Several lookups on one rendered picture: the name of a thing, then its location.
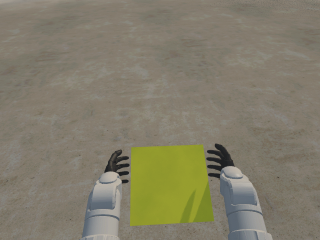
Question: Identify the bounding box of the left robot hand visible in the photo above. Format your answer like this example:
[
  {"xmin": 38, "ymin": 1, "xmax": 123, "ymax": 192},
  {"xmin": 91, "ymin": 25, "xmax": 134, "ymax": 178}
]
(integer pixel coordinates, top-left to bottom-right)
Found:
[{"xmin": 104, "ymin": 149, "xmax": 130, "ymax": 184}]

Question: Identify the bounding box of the robot left forearm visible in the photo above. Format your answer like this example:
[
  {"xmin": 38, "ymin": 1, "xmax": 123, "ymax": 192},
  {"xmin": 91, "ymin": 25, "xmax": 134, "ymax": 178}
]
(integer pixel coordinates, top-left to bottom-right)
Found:
[{"xmin": 79, "ymin": 171, "xmax": 122, "ymax": 240}]

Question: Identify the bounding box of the robot right forearm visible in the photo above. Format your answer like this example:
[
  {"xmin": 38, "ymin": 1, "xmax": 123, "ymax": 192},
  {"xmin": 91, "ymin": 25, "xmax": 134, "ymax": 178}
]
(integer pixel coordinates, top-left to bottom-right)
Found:
[{"xmin": 220, "ymin": 166, "xmax": 273, "ymax": 240}]

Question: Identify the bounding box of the carton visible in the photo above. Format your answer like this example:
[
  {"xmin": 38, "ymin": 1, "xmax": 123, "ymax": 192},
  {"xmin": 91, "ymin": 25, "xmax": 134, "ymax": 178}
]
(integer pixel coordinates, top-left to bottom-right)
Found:
[{"xmin": 130, "ymin": 144, "xmax": 214, "ymax": 226}]

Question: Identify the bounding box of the right robot hand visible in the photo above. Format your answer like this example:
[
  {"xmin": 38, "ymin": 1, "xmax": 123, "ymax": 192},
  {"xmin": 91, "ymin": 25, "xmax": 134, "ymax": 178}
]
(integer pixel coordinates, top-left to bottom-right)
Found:
[{"xmin": 206, "ymin": 143, "xmax": 235, "ymax": 179}]

